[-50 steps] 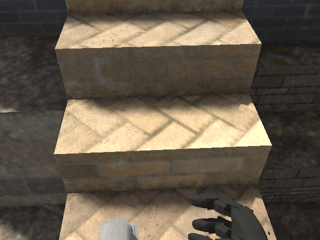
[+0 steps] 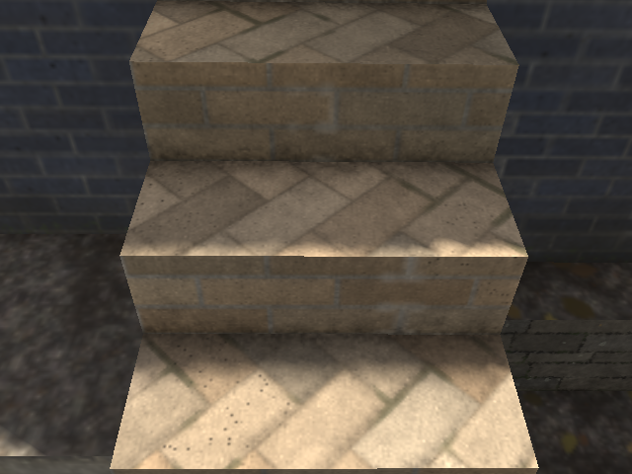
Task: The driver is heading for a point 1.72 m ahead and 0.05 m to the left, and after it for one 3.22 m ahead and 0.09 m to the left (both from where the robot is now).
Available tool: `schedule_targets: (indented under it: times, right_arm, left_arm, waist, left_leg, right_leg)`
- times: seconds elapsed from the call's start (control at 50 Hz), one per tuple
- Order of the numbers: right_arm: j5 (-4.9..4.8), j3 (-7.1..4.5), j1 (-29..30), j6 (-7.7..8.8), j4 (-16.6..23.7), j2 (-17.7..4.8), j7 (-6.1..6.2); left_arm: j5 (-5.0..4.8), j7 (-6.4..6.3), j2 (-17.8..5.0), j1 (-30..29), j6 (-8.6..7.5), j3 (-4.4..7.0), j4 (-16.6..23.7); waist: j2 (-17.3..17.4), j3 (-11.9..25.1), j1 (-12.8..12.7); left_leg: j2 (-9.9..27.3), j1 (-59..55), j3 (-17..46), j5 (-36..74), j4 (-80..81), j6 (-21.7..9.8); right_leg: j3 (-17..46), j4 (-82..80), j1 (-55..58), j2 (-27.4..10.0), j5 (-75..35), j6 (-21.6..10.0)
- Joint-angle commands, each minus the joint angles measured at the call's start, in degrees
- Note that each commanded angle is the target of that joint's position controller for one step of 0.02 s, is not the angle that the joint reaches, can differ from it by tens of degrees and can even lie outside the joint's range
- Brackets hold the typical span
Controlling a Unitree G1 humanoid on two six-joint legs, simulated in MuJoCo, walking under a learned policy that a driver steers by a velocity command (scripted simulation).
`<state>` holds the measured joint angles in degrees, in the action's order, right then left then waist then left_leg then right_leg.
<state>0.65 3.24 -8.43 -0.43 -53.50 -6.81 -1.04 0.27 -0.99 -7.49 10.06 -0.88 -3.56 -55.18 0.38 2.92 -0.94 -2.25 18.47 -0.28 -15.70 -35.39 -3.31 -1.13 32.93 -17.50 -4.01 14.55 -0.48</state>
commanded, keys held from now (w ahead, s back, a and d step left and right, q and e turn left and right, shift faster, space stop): shift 0.30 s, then w+shift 0.18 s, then shift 0.52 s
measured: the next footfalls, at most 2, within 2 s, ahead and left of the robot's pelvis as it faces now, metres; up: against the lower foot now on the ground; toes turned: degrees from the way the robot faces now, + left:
left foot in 1.48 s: +0.21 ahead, +0.18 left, +0.19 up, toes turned +17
right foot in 1.88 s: +0.13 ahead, -0.06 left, +0.18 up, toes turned +4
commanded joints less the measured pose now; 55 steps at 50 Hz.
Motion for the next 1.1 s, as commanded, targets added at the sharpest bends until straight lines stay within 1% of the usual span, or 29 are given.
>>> schedule_targets:
  times: [0.02,0.1,0.26,0.3,0.32,0.36,0.44,0.48,0.52,0.54,0.6,0.64,0.66,0.68,0.72,0.76,0.8,0.82,0.84,0.88,0.9,0.94,0.98,1.0,1.02,1.04,1.06,1.08,1.1]
  right_arm:
    - [-0.34,-1.13,-2.2,0.63,-1.7,-4.1,-1.13]
    - [-0.17,-1.54,-2.0,0.71,-3.2,-4.5,-0.54]
    - [-0.63,-2.18,-2.8,0.35,-5.5,-4.6,-0.51]
    - [-0.83,-2.19,-3.3,0.31,-6.5,-4.3,-0.50]
    - [-0.76,-2.40,-4.5,0.18,-7.3,-5.1,-0.43]
    - [-1.20,-4.07,-2.9,-0.18,-6.6,-11.2,-0.28]
    - [-1.90,-4.18,3.3,1.20,-2.1,-11.9,-1.28]
    - [-1.78,-3.49,6.6,2.08,0.5,-10.0,-1.69]
    - [-1.31,-2.14,2.1,2.80,-1.3,-6.3,-1.94]
    - [-0.97,-2.13,-0.3,3.15,-2.9,-6.6,-1.93]
    - [-0.65,-1.90,-3.0,3.28,-4.6,-7.4,-2.48]
    - [-0.38,-3.76,-9.2,2.00,-5.5,-13.9,-2.38]
    - [-0.72,-4.51,-15.0,0.01,-7.1,-15.4,-1.05]
    - [-0.20,-3.46,-16.3,-1.72,-7.6,-12.4,0.39]
    - [0.86,-1.49,-5.2,-2.40,-4.1,-6.6,0.14]
    - [0.08,-1.88,4.6,-2.20,-2.6,-9.5,0.15]
    - [-1.65,-3.62,4.5,-3.36,-2.2,-14.9,1.37]
    - [-2.98,-5.38,1.2,-3.83,-1.2,-19.7,1.88]
    - [-2.37,-5.98,0.0,-3.58,-0.1,-20.0,1.16]
    - [-0.63,-4.03,-3.0,0.17,-2.4,-8.1,-3.33]
    - [-1.79,-3.70,-5.9,1.88,-4.4,-6.3,-5.06]
    - [-2.11,-2.98,-4.0,1.84,-4.2,-6.6,-5.90]
    - [0.60,-1.90,-4.5,0.84,-3.1,-5.8,-5.60]
    - [1.05,-2.61,-7.7,0.98,-4.9,-7.7,-5.00]
    - [1.16,-2.98,-10.5,0.97,-7.1,-9.4,-4.09]
    - [1.33,-2.77,-11.0,0.16,-9.3,-10.7,-2.69]
    - [2.10,-0.67,-11.0,-1.26,-11.6,-6.6,-0.84]
    - [3.39,0.64,-6.3,-1.44,-9.4,-4.4,0.09]
    - [2.63,0.38,0.6,-1.57,-7.0,-5.7,0.21]
  left_arm:
    - [0.19,-0.33,-3.0,2.7,1.63,0.54,-1.5]
    - [-0.36,0.43,-2.1,3.7,1.76,0.66,-3.6]
    - [-0.13,0.34,-3.2,4.3,1.37,0.17,-6.5]
    - [-0.02,0.20,-3.5,4.5,1.67,-0.12,-6.6]
    - [-0.08,0.14,-3.2,5.5,1.80,-0.29,-7.3]
    - [0.02,-0.03,-5.2,7.0,1.07,0.38,-7.6]
    - [0.92,0.76,-4.7,4.7,-1.56,-0.05,-5.1]
    - [0.34,0.74,-6.2,5.0,-2.93,0.09,-3.6]
    - [-0.70,0.36,-10.5,11.6,-2.96,1.52,-4.8]
    - [-1.19,0.07,-11.9,15.0,-2.27,2.36,-5.5]
    - [-0.40,0.15,-9.4,6.3,-0.82,1.95,-2.7]
    - [1.22,1.63,-6.8,0.6,-1.99,0.91,-0.4]
    - [0.55,2.55,-5.0,2.6,-2.82,0.45,-1.3]
    - [-0.70,3.54,-2.6,5.6,-3.19,-0.04,-2.9]
    - [-1.09,4.85,-3.6,5.3,-1.99,0.56,-4.3]
    - [0.32,4.37,-0.8,4.3,-2.06,-0.70,-0.4]
    - [1.29,3.80,-4.5,5.0,-3.38,0.11,-1.0]
    - [1.10,3.15,-4.7,9.0,-3.00,0.16,-3.6]
    - [1.15,2.56,-5.9,12.5,-2.29,0.44,-6.2]
    - [2.08,0.79,-3.4,10.7,-0.26,-2.33,-7.0]
    - [2.95,-1.09,-3.5,5.8,0.16,-2.74,-3.2]
    - [2.95,-1.95,-4.2,-6.2,1.00,-2.02,1.1]
    - [-1.11,-0.91,-11.2,-14.9,0.88,0.41,3.8]
    - [-2.63,-0.68,-16.4,-13.4,0.87,2.58,4.2]
    - [-2.64,0.12,-18.3,-11.8,0.20,3.61,6.3]
    - [-1.59,2.27,-15.8,-7.3,-0.82,3.87,7.0]
    - [-0.18,5.18,-6.5,-5.0,-3.06,2.31,5.4]
    - [-1.54,6.79,0.0,0.1,-3.46,1.17,2.0]
    - [-1.96,7.47,-0.7,4.0,-3.03,1.24,1.0]
  waist:
    - [2.4,-4.9,-0.2]
    - [2.5,-1.4,0.2]
    - [1.4,-0.7,0.7]
    - [0.7,-1.3,0.8]
    - [0.9,-0.1,1.1]
    - [4.2,-2.9,0.1]
    - [3.9,-6.6,-0.4]
    - [-1.9,-5.7,-0.8]
    - [-13.6,-3.1,-0.9]
    - [-14.8,-2.5,-1.7]
    - [-5.9,-5.5,2.9]
    - [3.0,-1.2,6.0]
    - [8.3,3.7,6.9]
    - [13.9,5.5,5.6]
    - [5.9,-0.3,0.7]
    - [6.7,-4.1,-5.0]
    - [2.4,-4.2,-6.0]
    - [4.1,-0.5,-4.1]
    - [-0.5,2.9,-3.0]
    - [-22.7,3.5,0.8]
    - [-20.7,5.2,2.1]
    - [-9.7,1.8,6.2]
    - [-4.3,-3.5,11.1]
    - [-3.9,-0.9,10.5]
    - [-3.4,1.8,8.3]
    - [7.4,4.0,4.0]
    - [20.5,2.4,0.5]
    - [19.4,2.9,-2.8]
    - [13.7,3.3,-6.2]
  left_leg:
    - [8.8,-1.1,12.6,7.8,17.2,-2.0]
    - [7.6,-9.1,10.2,20.7,16.4,-1.0]
    - [5.6,-11.7,6.2,22.4,15.9,-1.3]
    - [4.8,-10.9,5.0,18.6,15.7,-1.6]
    - [4.6,-10.5,5.7,5.1,17.7,-2.9]
    - [6.6,-5.3,9.7,-18.4,20.9,-6.2]
    - [8.1,2.9,11.1,-21.7,17.6,-8.5]
    - [5.2,7.0,6.5,-15.4,9.9,-7.1]
    - [-0.2,9.6,-2.1,-5.9,-4.3,-3.6]
    - [-0.1,11.8,-3.3,-5.8,-7.0,-2.3]
    - [2.2,0.2,-0.9,1.7,3.3,-1.1]
    - [5.2,-18.4,3.6,40.6,8.5,-2.4]
    - [8.2,-32.3,6.3,58.1,8.4,-4.5]
    - [14.8,-35.4,12.1,65.7,10.7,-8.4]
    - [18.9,-18.0,9.1,64.5,13.0,-13.1]
    - [13.7,-13.4,1.6,62.6,12.2,-9.2]
    - [9.1,-22.7,0.4,84.2,2.6,-4.7]
    - [9.9,-29.0,4.0,81.7,-2.8,-4.1]
    - [8.6,-23.5,6.4,65.7,-8.1,-3.0]
    - [-2.1,9.4,2.0,-9.5,-29.2,1.2]
    - [-0.1,11.3,3.4,-17.9,-36.9,3.2]
    - [3.2,5.5,1.6,-18.0,-29.0,5.0]
    - [1.8,2.0,-2.4,-6.9,7.6,3.3]
    - [-0.2,-0.1,-5.2,8.1,23.2,1.8]
    - [0.9,-3.6,-3.0,21.5,31.7,0.7]
    - [6.6,-16.9,2.3,53.8,29.3,0.2]
    - [12.0,-33.2,6.0,95.4,13.9,-0.6]
    - [16.4,-25.2,4.0,104.0,8.6,-6.6]
    - [17.1,-18.2,1.2,91.1,9.7,-10.2]
  right_leg:
    - [1.2,-3.2,-0.8,-1.1,0.4,-0.7]
    - [1.6,-4.2,-0.8,-1.4,-0.5,0.0]
    - [0.9,-5.6,-0.6,-1.3,-2.2,-0.6]
    - [0.7,-6.1,0.1,-1.1,-2.4,-0.8]
    - [-0.9,-4.9,0.7,0.2,2.7,-1.4]
    - [-3.1,-2.9,-1.1,2.1,10.1,-3.7]
    - [-3.0,-2.2,-0.7,2.3,9.6,-7.8]
    - [3.0,-7.2,2.1,-1.2,13.9,-10.3]
    - [15.8,-17.0,9.2,-8.2,19.6,-14.4]
    - [20.4,-18.8,13.8,-10.8,17.2,-16.1]
    - [10.8,-11.7,7.1,-7.8,-14.0,-13.4]
    - [-0.7,5.4,-2.5,0.2,-32.9,-7.6]
    - [-1.9,13.3,-12.3,2.2,-20.9,-4.0]
    - [-2.7,21.7,-17.1,4.0,3.2,-1.7]
    - [1.3,33.9,-10.8,1.6,20.6,0.5]
    - [-0.2,17.9,-8.4,-0.5,23.4,1.0]
    - [-7.5,-10.1,-4.0,4.2,1.9,-1.8]
    - [-7.0,-21.8,-1.8,4.4,-7.2,-2.9]
    - [-3.0,-24.8,8.9,1.5,-23.4,-3.6]
    - [4.8,-6.0,31.5,-11.6,-92.3,-8.8]
    - [3.3,-4.4,27.3,-15.7,-90.1,-12.9]
    - [-1.1,-9.0,14.7,-12.2,-70.2,-12.0]
    - [-3.9,0.3,17.2,-7.4,-83.8,-9.4]
    - [-2.1,7.6,24.5,-6.3,-86.0,-8.6]
    - [0.7,12.7,27.9,-5.6,-75.2,-7.2]
    - [0.1,24.2,14.9,-1.6,-34.4,-4.4]
    - [-0.7,40.1,-11.0,6.3,16.8,-2.0]
    - [6.2,52.5,-12.3,6.5,24.0,-2.3]
    - [7.6,53.7,-10.5,4.0,25.6,-1.3]
Keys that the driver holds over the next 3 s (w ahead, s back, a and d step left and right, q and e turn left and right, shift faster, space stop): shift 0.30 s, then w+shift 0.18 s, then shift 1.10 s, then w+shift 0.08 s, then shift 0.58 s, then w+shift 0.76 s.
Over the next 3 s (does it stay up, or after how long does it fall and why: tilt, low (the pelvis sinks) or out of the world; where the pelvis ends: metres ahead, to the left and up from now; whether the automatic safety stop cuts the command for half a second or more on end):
stays up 0.21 -0.01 0.11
